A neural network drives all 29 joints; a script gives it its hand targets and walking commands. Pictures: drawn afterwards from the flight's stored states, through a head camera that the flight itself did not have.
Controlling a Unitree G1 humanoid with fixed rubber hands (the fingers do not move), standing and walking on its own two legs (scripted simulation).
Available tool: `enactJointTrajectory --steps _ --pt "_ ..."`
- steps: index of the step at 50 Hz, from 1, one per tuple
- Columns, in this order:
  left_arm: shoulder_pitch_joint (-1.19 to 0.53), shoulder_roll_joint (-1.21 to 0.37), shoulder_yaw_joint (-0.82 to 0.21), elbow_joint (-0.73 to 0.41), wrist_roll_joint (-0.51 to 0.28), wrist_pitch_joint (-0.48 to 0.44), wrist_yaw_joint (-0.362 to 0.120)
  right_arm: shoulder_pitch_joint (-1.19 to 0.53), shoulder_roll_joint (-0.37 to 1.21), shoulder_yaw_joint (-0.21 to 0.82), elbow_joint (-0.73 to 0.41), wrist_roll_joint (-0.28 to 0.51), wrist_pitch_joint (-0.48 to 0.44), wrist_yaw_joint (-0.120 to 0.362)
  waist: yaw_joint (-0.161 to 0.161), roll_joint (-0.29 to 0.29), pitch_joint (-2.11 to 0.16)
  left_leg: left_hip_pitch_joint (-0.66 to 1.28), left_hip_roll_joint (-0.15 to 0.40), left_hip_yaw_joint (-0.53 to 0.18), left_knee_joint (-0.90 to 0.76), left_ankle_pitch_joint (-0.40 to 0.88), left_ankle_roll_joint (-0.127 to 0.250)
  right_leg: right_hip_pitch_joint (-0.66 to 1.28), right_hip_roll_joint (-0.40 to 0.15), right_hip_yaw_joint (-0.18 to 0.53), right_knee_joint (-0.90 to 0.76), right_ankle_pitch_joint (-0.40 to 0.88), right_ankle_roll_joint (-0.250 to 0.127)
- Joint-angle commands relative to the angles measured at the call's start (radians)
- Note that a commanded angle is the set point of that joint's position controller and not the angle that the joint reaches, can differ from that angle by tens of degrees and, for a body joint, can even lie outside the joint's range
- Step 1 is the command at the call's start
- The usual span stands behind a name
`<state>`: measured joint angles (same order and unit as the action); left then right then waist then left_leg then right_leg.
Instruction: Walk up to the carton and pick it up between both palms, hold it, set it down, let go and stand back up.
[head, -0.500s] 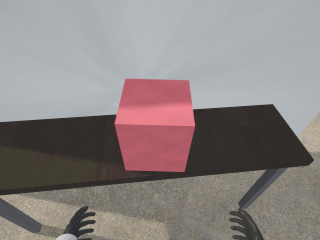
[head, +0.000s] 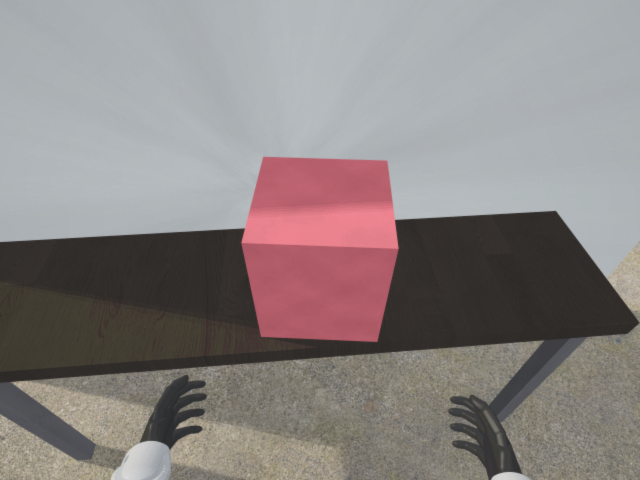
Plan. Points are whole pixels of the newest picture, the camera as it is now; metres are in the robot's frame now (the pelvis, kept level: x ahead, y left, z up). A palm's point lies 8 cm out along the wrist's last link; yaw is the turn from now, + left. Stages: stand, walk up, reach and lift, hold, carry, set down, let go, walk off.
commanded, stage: reach and lift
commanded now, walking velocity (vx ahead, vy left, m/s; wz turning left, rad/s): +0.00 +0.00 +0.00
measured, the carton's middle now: (321, 251) +0.49 +0.04 -0.03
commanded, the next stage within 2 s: none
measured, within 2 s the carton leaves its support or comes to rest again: neither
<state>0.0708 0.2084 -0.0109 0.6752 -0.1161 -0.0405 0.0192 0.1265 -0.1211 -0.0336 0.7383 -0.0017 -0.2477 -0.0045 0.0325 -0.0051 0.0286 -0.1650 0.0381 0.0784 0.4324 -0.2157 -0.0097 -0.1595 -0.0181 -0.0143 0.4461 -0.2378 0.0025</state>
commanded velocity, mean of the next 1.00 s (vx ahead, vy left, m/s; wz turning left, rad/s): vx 0.00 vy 0.00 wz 0.00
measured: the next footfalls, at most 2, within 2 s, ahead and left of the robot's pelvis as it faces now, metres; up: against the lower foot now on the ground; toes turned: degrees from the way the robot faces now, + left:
none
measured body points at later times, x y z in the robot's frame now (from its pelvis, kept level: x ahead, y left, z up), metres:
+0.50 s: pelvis +0.03 +0.00 -0.01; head +0.04 +0.00 +0.44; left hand +0.26 +0.24 -0.05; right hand +0.27 -0.19 -0.06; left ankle +0.01 +0.12 -0.74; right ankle +0.01 -0.12 -0.74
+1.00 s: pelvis +0.01 +0.00 -0.01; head +0.03 +0.01 +0.44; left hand +0.33 +0.24 +0.00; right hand +0.34 -0.18 -0.01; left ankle +0.01 +0.12 -0.74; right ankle +0.01 -0.12 -0.74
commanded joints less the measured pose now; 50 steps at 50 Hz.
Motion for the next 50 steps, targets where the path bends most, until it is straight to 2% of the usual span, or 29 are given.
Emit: enactJointTrajectory --steps 1,5,7,10,12,14,15,18,19,21,23,24,25,26,27,29,31,33,36,40,44,47,49,50 --pt "-0.121 0.096 0.040 -0.081 -0.002 -0.137 -0.002 -0.154 -0.066 0.019 -0.098 0.052 -0.091 -0.002 0.028 -0.017 -0.085 0.045 -0.034 -0.006 -0.033 0.139 -0.024 -0.028 0.034 0.011 -0.095 -0.010 -0.030" --pt "-0.147 0.093 0.044 -0.079 0.015 -0.228 0.002 -0.174 -0.076 0.020 -0.042 0.084 -0.167 -0.002 0.014 0.033 -0.146 0.071 -0.035 -0.020 0.011 0.249 -0.038 -0.029 0.034 0.020 -0.074 0.091 -0.038" --pt "-0.164 0.108 0.043 -0.059 0.011 -0.268 -0.003 -0.185 -0.064 0.030 0.002 0.098 -0.201 -0.010 0.002 0.030 -0.170 0.064 -0.040 -0.020 0.033 0.258 -0.037 -0.022 0.028 0.028 -0.063 0.125 -0.029" --pt "-0.180 0.118 0.048 -0.063 0.009 -0.326 -0.007 -0.196 -0.069 0.037 0.052 0.123 -0.256 -0.016 -0.006 0.063 -0.194 0.032 -0.046 -0.020 0.063 0.267 -0.045 -0.006 0.026 0.036 -0.026 0.172 -0.028" --pt "-0.178 0.118 0.051 -0.040 0.008 -0.352 -0.015 -0.213 -0.074 0.048 0.076 0.145 -0.291 -0.018 -0.006 0.056 -0.178 0.027 -0.050 -0.022 0.081 0.297 -0.049 -0.014 0.030 0.032 -0.018 0.218 -0.026" --pt "-0.193 0.128 0.054 -0.022 -0.002 -0.372 -0.026 -0.240 -0.082 0.049 0.099 0.157 -0.319 -0.024 -0.015 0.060 -0.193 0.013 -0.050 -0.029 0.100 0.298 -0.053 -0.018 0.031 0.031 -0.001 0.226 -0.027" --pt "-0.217 0.130 0.047 0.000 -0.011 -0.380 -0.032 -0.260 -0.077 0.062 0.122 0.167 -0.325 -0.027 -0.016 0.045 -0.179 -0.002 -0.049 -0.031 0.104 0.280 -0.049 -0.024 0.029 0.029 0.003 0.209 -0.024" --pt "-0.219 0.125 0.044 0.009 -0.037 -0.401 -0.041 -0.296 -0.091 0.075 0.121 0.188 -0.359 -0.027 -0.015 0.050 -0.196 -0.004 -0.050 -0.042 0.122 0.308 -0.060 -0.037 0.034 0.019 0.024 0.220 -0.024" --pt "-0.208 0.126 0.047 0.013 -0.044 -0.405 -0.046 -0.301 -0.092 0.087 0.100 0.192 -0.374 -0.031 -0.019 0.021 -0.213 0.001 -0.053 -0.041 0.134 0.339 -0.055 -0.027 0.036 0.019 0.031 0.276 -0.021" --pt "-0.215 0.128 0.047 -0.005 -0.053 -0.422 -0.051 -0.321 -0.115 0.101 0.088 0.209 -0.406 -0.031 -0.013 0.017 -0.238 0.002 -0.056 -0.041 0.145 0.372 -0.065 -0.014 0.045 0.008 0.044 0.317 -0.015" --pt "-0.202 0.125 0.052 -0.006 -0.053 -0.430 -0.059 -0.352 -0.131 0.109 0.071 0.225 -0.431 -0.032 -0.003 -0.014 -0.249 0.022 -0.051 -0.047 0.143 0.418 -0.066 -0.005 0.052 0.000 0.044 0.350 -0.010" --pt "-0.211 0.131 0.056 0.000 -0.057 -0.439 -0.062 -0.358 -0.126 0.115 0.073 0.233 -0.443 -0.034 -0.008 -0.008 -0.263 0.023 -0.053 -0.047 0.147 0.428 -0.071 -0.005 0.055 -0.001 0.042 0.347 -0.009" --pt "-0.157 0.116 0.057 0.020 -0.050 -0.446 -0.069 -0.315 -0.107 0.138 0.091 0.238 -0.450 -0.034 -0.008 -0.019 -0.245 0.027 -0.053 -0.049 0.147 0.437 -0.069 -0.003 0.052 0.002 0.042 0.367 -0.009" --pt "-0.245 0.130 0.060 0.007 -0.064 -0.454 -0.073 -0.387 -0.120 0.125 0.080 0.243 -0.456 -0.033 -0.004 -0.011 -0.232 0.007 -0.053 -0.052 0.140 0.403 -0.069 -0.024 0.050 0.000 0.034 0.327 -0.012" --pt "-0.246 0.128 0.057 0.035 -0.062 -0.454 -0.072 -0.386 -0.110 0.126 0.108 0.243 -0.453 -0.031 -0.007 -0.007 -0.216 -0.003 -0.050 -0.049 0.134 0.382 -0.069 -0.027 0.048 0.002 0.031 0.296 -0.014" --pt "-0.293 0.130 0.051 0.028 -0.066 -0.455 -0.062 -0.419 -0.119 0.118 0.127 0.246 -0.443 -0.025 -0.003 0.010 -0.204 -0.021 -0.046 -0.050 0.123 0.319 -0.068 -0.062 0.053 -0.002 0.027 0.197 -0.021" --pt "-0.379 0.129 0.028 0.018 -0.083 -0.447 -0.048 -0.488 -0.130 0.100 0.134 0.249 -0.412 -0.020 -0.013 0.028 -0.205 -0.035 -0.040 -0.054 0.104 0.232 -0.065 -0.107 0.054 -0.004 0.015 0.083 -0.031" --pt "-0.404 0.117 0.020 0.029 -0.085 -0.432 -0.037 -0.503 -0.123 0.099 0.153 0.255 -0.378 -0.015 -0.020 0.045 -0.227 -0.028 -0.036 -0.056 0.097 0.208 -0.063 -0.141 0.052 -0.004 0.011 0.044 -0.033" --pt "-0.454 0.137 0.018 0.006 -0.091 -0.419 -0.022 -0.540 -0.132 0.101 0.134 0.267 -0.342 -0.016 -0.013 0.073 -0.316 -0.027 -0.037 -0.052 0.099 0.213 -0.057 -0.134 0.046 0.006 0.014 0.056 -0.032" --pt "-0.553 0.164 0.018 0.006 -0.107 -0.403 -0.009 -0.629 -0.147 0.093 0.096 0.280 -0.294 -0.031 -0.016 0.069 -0.396 -0.032 -0.037 -0.049 0.105 0.250 -0.053 -0.122 0.045 0.009 0.017 0.106 -0.029" --pt "-0.619 0.186 0.027 0.034 -0.117 -0.363 -0.012 -0.692 -0.172 0.080 0.079 0.281 -0.245 -0.045 -0.011 0.052 -0.435 -0.033 -0.039 -0.040 0.103 0.262 -0.054 -0.108 0.047 0.006 0.008 0.120 -0.026" --pt "-0.655 0.178 0.037 0.088 -0.110 -0.325 -0.020 -0.721 -0.153 0.102 0.117 0.298 -0.198 -0.051 -0.007 0.043 -0.401 -0.020 -0.041 -0.041 0.093 0.298 -0.050 -0.106 0.042 0.010 -0.007 0.159 -0.022" --pt "-0.641 0.164 0.047 0.136 -0.099 -0.293 -0.033 -0.721 -0.165 0.116 0.143 0.304 -0.172 -0.057 -0.008 0.013 -0.368 -0.012 -0.040 -0.042 0.089 0.323 -0.047 -0.091 0.046 0.005 -0.022 0.185 -0.019" --pt "-0.697 0.169 0.042 0.144 -0.104 -0.275 -0.040 -0.783 -0.171 0.120 0.139 0.312 -0.157 -0.059 -0.001 0.024 -0.356 -0.012 -0.040 -0.046 0.080 0.320 -0.050 -0.093 0.045 0.007 -0.029 0.174 -0.019"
